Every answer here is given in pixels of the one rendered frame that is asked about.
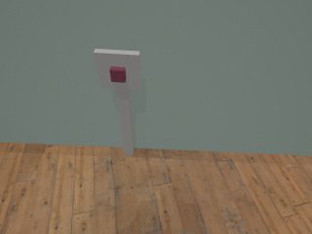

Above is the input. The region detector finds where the panel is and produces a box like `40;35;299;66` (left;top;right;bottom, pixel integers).
94;49;140;156

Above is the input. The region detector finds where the button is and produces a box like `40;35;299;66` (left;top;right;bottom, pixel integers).
109;66;127;83

